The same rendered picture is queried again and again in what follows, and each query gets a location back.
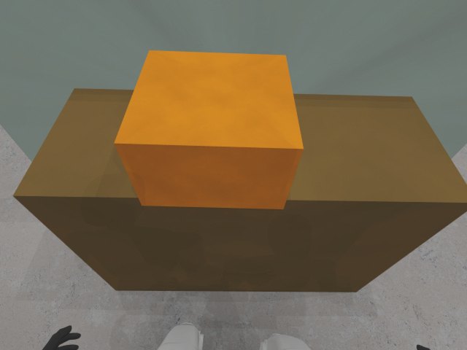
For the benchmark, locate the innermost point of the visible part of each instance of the left robot hand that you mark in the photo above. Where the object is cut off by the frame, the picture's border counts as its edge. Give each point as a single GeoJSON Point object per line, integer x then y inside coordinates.
{"type": "Point", "coordinates": [60, 337]}

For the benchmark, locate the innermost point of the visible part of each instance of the left robot thigh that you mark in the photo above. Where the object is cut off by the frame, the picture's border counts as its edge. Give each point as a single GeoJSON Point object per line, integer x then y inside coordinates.
{"type": "Point", "coordinates": [183, 337]}

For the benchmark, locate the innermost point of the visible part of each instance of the right robot thigh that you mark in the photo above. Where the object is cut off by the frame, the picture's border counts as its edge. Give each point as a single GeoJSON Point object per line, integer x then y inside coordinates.
{"type": "Point", "coordinates": [283, 342]}

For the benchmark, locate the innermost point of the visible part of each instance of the pedestal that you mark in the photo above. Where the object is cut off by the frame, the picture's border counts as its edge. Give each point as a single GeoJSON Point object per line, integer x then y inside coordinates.
{"type": "Point", "coordinates": [373, 183]}

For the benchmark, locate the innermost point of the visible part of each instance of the robot thigh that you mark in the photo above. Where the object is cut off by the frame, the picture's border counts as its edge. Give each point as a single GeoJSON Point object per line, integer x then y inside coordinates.
{"type": "Point", "coordinates": [283, 342]}
{"type": "Point", "coordinates": [183, 337]}

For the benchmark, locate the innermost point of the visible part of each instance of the carton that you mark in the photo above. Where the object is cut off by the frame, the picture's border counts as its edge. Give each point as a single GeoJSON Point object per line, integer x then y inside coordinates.
{"type": "Point", "coordinates": [211, 129]}

